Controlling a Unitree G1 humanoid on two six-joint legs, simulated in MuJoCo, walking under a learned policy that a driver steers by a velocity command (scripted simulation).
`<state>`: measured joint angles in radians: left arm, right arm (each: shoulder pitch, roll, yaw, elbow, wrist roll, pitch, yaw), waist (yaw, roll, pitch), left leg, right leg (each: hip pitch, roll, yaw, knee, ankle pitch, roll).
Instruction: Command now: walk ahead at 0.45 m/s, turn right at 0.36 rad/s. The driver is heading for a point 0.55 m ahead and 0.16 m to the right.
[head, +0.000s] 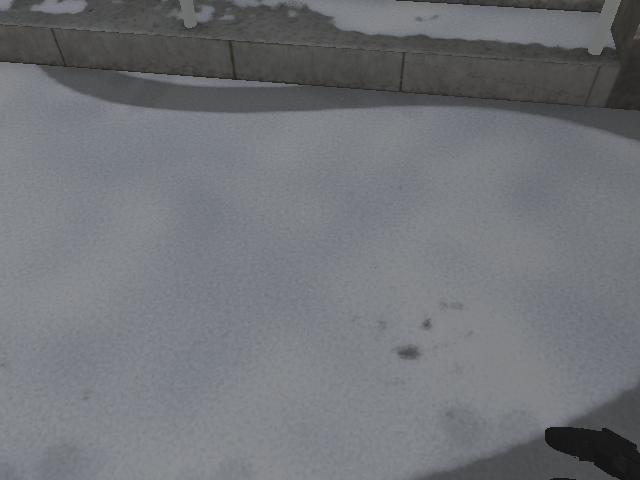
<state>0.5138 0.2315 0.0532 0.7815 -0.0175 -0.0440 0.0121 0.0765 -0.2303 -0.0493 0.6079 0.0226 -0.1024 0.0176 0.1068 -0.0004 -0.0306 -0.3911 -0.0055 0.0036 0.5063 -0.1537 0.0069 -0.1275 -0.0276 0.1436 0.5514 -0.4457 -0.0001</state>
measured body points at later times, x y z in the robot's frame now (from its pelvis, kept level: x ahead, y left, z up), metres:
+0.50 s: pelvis +0.25 -0.05 -0.02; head +0.29 -0.07 +0.43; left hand +0.54 +0.11 -0.09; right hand +0.17 -0.33 -0.15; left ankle +0.06 +0.13 -0.69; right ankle +0.34 -0.16 -0.73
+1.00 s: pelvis +0.49 -0.11 -0.01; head +0.52 -0.13 +0.44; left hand +0.70 +0.10 -0.12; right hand +0.57 -0.42 -0.09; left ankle +0.65 -0.08 -0.73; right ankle +0.34 -0.16 -0.70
